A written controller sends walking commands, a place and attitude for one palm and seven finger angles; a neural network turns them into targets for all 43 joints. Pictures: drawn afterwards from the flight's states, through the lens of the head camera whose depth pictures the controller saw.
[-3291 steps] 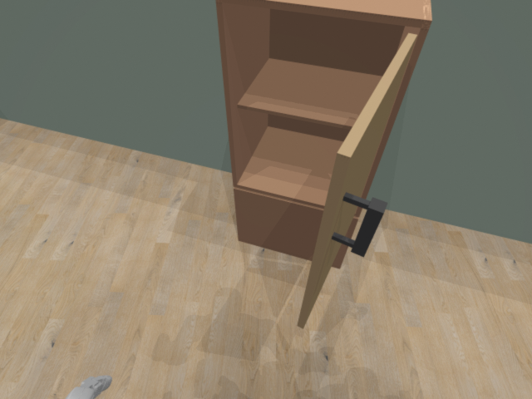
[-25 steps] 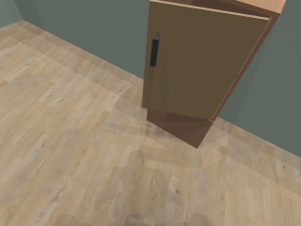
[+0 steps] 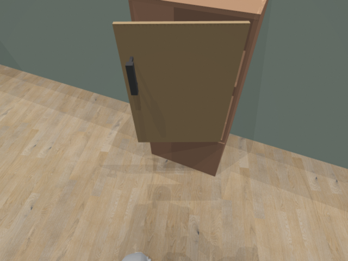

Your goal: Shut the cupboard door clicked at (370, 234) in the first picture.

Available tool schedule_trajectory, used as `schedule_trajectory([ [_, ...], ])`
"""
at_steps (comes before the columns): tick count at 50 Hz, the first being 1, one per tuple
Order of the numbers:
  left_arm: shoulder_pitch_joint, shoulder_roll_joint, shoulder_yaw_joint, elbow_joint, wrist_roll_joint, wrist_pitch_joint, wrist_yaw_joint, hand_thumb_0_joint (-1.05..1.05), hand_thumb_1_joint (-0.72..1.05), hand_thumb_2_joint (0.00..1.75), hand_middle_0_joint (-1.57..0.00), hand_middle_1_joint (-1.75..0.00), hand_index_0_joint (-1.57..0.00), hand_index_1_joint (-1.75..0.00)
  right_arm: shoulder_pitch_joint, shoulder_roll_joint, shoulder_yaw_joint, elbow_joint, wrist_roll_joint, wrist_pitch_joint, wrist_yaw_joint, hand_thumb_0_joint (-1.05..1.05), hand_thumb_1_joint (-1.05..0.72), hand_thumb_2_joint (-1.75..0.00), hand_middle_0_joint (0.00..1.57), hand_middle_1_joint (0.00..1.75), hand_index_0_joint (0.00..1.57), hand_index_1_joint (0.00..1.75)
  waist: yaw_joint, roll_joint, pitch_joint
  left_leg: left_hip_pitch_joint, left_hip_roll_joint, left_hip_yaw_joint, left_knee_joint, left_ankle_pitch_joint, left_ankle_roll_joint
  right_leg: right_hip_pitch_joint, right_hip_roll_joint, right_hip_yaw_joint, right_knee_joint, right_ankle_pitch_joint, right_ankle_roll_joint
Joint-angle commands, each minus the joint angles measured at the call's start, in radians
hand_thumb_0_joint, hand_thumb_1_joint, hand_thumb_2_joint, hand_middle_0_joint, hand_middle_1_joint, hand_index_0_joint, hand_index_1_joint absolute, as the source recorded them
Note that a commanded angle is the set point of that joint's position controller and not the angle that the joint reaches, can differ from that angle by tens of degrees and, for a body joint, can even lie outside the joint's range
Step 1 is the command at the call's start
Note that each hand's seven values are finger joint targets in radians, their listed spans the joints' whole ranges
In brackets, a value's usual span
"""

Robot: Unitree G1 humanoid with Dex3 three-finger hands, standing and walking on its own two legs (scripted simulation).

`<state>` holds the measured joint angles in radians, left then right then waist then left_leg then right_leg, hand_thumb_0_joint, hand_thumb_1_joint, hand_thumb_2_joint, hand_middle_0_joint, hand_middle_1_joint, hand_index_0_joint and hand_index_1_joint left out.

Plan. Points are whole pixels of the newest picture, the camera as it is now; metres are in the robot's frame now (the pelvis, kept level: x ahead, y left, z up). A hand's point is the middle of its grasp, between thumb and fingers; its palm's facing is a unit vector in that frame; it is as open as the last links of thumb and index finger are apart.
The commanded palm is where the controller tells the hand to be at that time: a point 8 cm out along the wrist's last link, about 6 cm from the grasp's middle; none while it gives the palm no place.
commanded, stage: take the last steps up to it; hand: left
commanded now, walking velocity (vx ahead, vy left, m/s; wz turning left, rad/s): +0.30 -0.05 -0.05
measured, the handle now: (133, 75) +0.70 +0.17 +0.04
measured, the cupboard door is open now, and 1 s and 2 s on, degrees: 23 23 23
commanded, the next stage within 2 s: come to a stop and stand still in 0.48 s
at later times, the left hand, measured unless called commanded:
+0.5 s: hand (117, 236) +0.22 +0.17 -0.17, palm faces -0.02 -0.98 -0.22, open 7.4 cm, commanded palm none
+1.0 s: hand (134, 212) +0.30 +0.14 -0.19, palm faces +0.02 -0.97 -0.22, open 7.4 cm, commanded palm none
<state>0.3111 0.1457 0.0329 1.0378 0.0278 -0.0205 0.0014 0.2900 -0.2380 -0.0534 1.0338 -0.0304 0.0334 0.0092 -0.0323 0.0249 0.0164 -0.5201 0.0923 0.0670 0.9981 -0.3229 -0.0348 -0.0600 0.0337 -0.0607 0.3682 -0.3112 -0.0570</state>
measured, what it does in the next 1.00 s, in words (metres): walks ahead: left foot, then right foot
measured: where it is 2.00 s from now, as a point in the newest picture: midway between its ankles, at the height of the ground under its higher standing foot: outside the picture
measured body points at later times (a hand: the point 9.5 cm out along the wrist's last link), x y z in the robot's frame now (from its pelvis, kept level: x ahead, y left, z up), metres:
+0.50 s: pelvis +0.16 -0.02 +0.00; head +0.18 -0.03 +0.44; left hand +0.22 +0.22 -0.15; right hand +0.14 -0.24 -0.17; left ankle +0.16 +0.12 -0.74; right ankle +0.21 -0.14 -0.72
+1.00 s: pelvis +0.25 -0.04 -0.01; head +0.30 -0.04 +0.44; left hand +0.30 +0.19 -0.17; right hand +0.33 -0.28 -0.16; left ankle +0.29 +0.07 -0.74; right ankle +0.20 -0.15 -0.70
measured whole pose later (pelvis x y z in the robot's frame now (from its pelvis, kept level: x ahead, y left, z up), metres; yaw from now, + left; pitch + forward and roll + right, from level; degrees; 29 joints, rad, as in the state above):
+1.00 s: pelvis +0.25 -0.04 -0.01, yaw -2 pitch -1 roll +0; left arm 0.18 0.17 0.05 1.02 0.01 0.06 0.05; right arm 0.12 -0.17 -0.02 0.99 -0.02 0.04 -0.04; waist 0.02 -0.02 0.13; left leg -0.29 0.02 0.07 0.53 -0.22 0.03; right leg -0.34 0.01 -0.02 0.91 -0.56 -0.01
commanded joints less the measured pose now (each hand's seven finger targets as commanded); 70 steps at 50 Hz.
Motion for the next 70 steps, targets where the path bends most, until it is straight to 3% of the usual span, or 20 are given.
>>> schedule_trajectory([
  [1,0.061,0.156,0.031,-0.001,-0.005,-0.039,0.012,0.0,0.9,0.9,-0.2,-0.3,-0.2,-0.3,-0.1,-0.012,-0.002,-0.101,0.001,-0.047,0.002,0.0,-0.9,-0.9,0.2,0.3,0.2,0.3,0.031,-0.107,0.08,-0.098,0.011,0.012,-0.14,0.047,0.001,0.027,-0.258,0.189,-0.165,0.308,-0.164],
  [8,0.056,0.141,0.033,0.045,-0.016,-0.035,0.012,0.0,0.9,0.9,-0.2,-0.3,-0.2,-0.3,0.118,-0.049,-0.008,-0.019,-0.004,-0.086,-0.018,0.0,-0.9,-0.9,0.2,0.3,0.2,0.3,-0.073,-0.011,-0.034,0.414,-0.059,0.042,-0.505,0.194,0.047,-0.073,-0.163,0.091,0.222,0.535,-0.086],
  [10,0.102,0.078,0.015,0.004,-0.024,-0.029,0.001,0.0,0.9,0.9,-0.2,-0.3,-0.2,-0.3,0.309,-0.209,-0.039,0.017,-0.015,-0.085,-0.039,0.0,-0.9,-0.9,0.2,0.3,0.2,0.3,-0.101,0.289,-0.16,0.715,0.358,-0.535,-0.697,0.194,0.224,-0.462,0.026,0.01,0.734,-0.256,-0.009],
  [11,0.053,0.098,0.02,-0.014,-0.011,-0.022,0.001,0.0,0.9,0.9,-0.2,-0.3,-0.2,-0.3,0.258,-0.201,-0.034,0.007,-0.007,-0.073,-0.044,0.0,-0.9,-0.9,0.2,0.3,0.2,0.3,-0.084,0.149,-0.08,0.597,0.387,-0.539,-0.747,0.063,0.262,-0.501,-0.028,0.09,0.838,-0.263,-0.025],
  [24,0.063,0.065,0.03,-0.002,0.004,0.007,-0.018,0.0,0.9,0.9,-0.2,-0.3,-0.2,-0.3,-0.007,-0.076,-0.019,-0.023,0.002,-0.052,-0.024,0.0,-0.9,-0.9,0.2,0.3,0.2,0.3,0.072,0.034,0.05,0.13,0.134,-0.062,-0.687,-0.156,0.141,-0.108,-0.047,-0.06,0.207,0.085,0.053],
  [27,0.17,0.208,0.053,0.029,0.01,-0.015,0.0,0.0,0.9,0.9,-0.2,-0.3,-0.2,-0.3,-0.005,0.032,0.0,-0.052,0.013,-0.043,-0.009,0.0,-0.9,-0.9,0.2,0.3,0.2,0.3,0.117,-0.356,0.059,-0.07,-0.087,0.106,-0.242,-0.287,0.041,0.002,-0.323,0.391,-0.142,-0.191,-0.053],
  [29,0.114,0.218,0.051,0.005,0.0,-0.013,0.012,0.0,0.9,0.9,-0.2,-0.3,-0.2,-0.3,-0.039,0.003,-0.009,-0.065,0.009,-0.035,-0.007,0.0,-0.9,-0.9,0.2,0.3,0.2,0.3,0.092,-0.249,0.11,-0.067,-0.043,0.003,0.007,-0.246,0.053,-0.113,-0.394,0.499,-0.274,-0.325,-0.159],
  [33,-0.036,0.121,0.015,-0.018,0.001,-0.029,0.027,0.0,0.9,0.9,-0.2,-0.3,-0.2,-0.3,0.037,0.053,0.025,0.006,0.02,-0.038,-0.027,0.0,-0.9,-0.9,0.2,0.3,0.2,0.3,0.015,-0.111,-0.015,0.124,-0.02,-0.048,-0.16,-0.121,0.019,-0.104,-0.314,0.178,-0.053,0.665,-0.127],
  [38,-0.003,0.169,0.035,0.003,-0.011,0.002,0.046,0.0,0.9,0.9,-0.2,-0.3,-0.2,-0.3,0.02,0.024,0.02,-0.002,0.027,-0.01,-0.037,0.0,-0.9,-0.9,0.2,0.3,0.2,0.3,0.037,-0.133,-0.085,0.198,-0.074,-0.012,-0.42,0.053,-0.001,0.028,-0.299,0.131,0.1,0.931,-0.099],
  [41,-0.006,0.169,0.042,-0.003,-0.017,0.023,0.051,0.0,0.9,0.9,-0.2,-0.3,-0.2,-0.3,0.004,-0.032,0.001,-0.018,0.018,-0.005,-0.042,0.0,-0.9,-0.9,0.2,0.3,0.2,0.3,0.038,-0.099,-0.075,0.314,-0.001,-0.052,-0.512,0.479,0.03,-0.065,-0.269,0.109,0.18,0.801,-0.043],
  [45,-0.034,0.109,0.027,-0.052,-0.018,0.054,0.058,0.0,0.9,0.9,-0.2,-0.3,-0.2,-0.3,0.004,-0.122,-0.017,-0.036,0.013,-0.005,-0.056,0.0,-0.9,-0.9,0.2,0.3,0.2,0.3,0.02,0.205,-0.073,0.439,0.269,-0.268,-0.597,1.168,0.245,-0.284,-0.043,0.028,0.519,-0.293,0.061],
  [54,0.008,0.102,0.03,-0.072,-0.01,0.056,0.034,0.0,0.9,0.9,-0.2,-0.3,-0.2,-0.3,-0.14,-0.128,-0.03,-0.099,0.008,0.002,-0.053,0.0,-0.9,-0.9,0.2,0.3,0.2,0.3,0.058,0.1,-0.13,0.388,0.166,-0.168,-0.534,0.642,0.189,-0.169,-0.032,0.035,0.261,-0.033,0.059],
  [55,0.091,0.11,0.008,-0.053,-0.018,0.01,0.058,0.0,0.9,0.9,-0.2,-0.3,-0.2,-0.3,-0.191,-0.155,-0.048,-0.136,0.039,-0.033,-0.046,0.0,-0.9,-0.9,0.2,0.3,0.2,0.3,0.102,-0.02,-0.243,0.537,0.135,-0.104,-0.289,0.718,0.101,-0.232,-0.097,0.13,-0.009,0.153,0.07],
  [56,0.008,0.214,0.031,-0.133,0.001,-0.003,0.062,0.0,0.9,0.9,-0.2,-0.3,-0.2,-0.3,-0.125,-0.05,-0.03,-0.194,0.035,-0.031,-0.014,0.0,-0.9,-0.9,0.2,0.3,0.2,0.3,0.051,-0.276,-0.171,0.158,-0.034,-0.025,-0.215,0.084,0.055,-0.076,-0.251,0.341,0.027,0.512,0.035],
  [58,0.04,0.233,0.03,-0.147,0.009,-0.031,0.07,0.0,0.9,0.9,-0.2,-0.3,-0.2,-0.3,-0.131,-0.008,-0.022,-0.207,0.018,-0.026,-0.009,0.0,-0.9,-0.9,0.2,0.3,0.2,0.3,0.053,-0.097,-0.155,-0.01,-0.096,-0.079,-0.014,-0.165,0.033,0.06,-0.319,0.339,0.154,0.989,-0.098],
  [59,0.025,0.243,0.036,-0.165,0.011,-0.029,0.068,0.0,0.9,0.9,-0.2,-0.3,-0.2,-0.3,-0.156,0.005,-0.021,-0.227,0.02,-0.026,-0.006,0.0,-0.9,-0.9,0.2,0.3,0.2,0.3,0.052,0.038,-0.128,-0.019,-0.098,-0.042,-0.069,-0.182,0.036,0.052,-0.306,0.282,0.175,0.953,-0.098],
  [62,-0.06,0.189,0.025,-0.2,0.009,-0.017,0.072,0.0,0.9,0.9,-0.2,-0.3,-0.2,-0.3,-0.128,0.001,-0.014,-0.242,0.029,-0.014,-0.014,0.0,-0.9,-0.9,0.2,0.3,0.2,0.3,0.012,-0.35,-0.049,0.057,-0.069,-0.07,-0.111,-0.11,0.053,-0.121,-0.26,0.217,0.158,0.798,-0.112],
  [65,-0.102,0.192,0.017,-0.227,-0.001,0.011,0.066,0.0,0.9,0.9,-0.2,-0.3,-0.2,-0.3,0.002,-0.001,-0.004,-0.181,0.02,-0.023,-0.011,0.0,-0.9,-0.9,0.2,0.3,0.2,0.3,-0.033,-0.089,0.013,0.377,-0.084,-0.031,-0.426,0.11,0.049,-0.399,-0.188,0.172,0.178,0.216,-0.045],
  [67,-0.043,0.135,0.005,-0.221,-0.014,0.036,0.059,0.0,0.9,0.9,-0.2,-0.3,-0.2,-0.3,0.002,-0.076,-0.009,-0.186,-0.001,-0.031,-0.012,0.0,-0.9,-0.9,0.2,0.3,0.2,0.3,-0.001,0.215,0.101,0.231,0.117,-0.328,-0.657,-0.041,0.158,-0.446,-0.022,0.064,0.306,-0.236,0.037],
  [70,0.023,0.149,0.006,-0.18,-0.003,0.045,0.047,0.0,0.9,0.9,-0.2,-0.3,-0.2,-0.3,-0.086,-0.089,-0.003,-0.2,-0.002,-0.029,-0.015,0.0,-0.9,-0.9,0.2,0.3,0.2,0.3,0.052,0.207,0.11,-0.02,0.134,-0.408,-0.815,-0.368,0.212,-0.253,-0.023,0.056,0.463,-0.205,0.026],
])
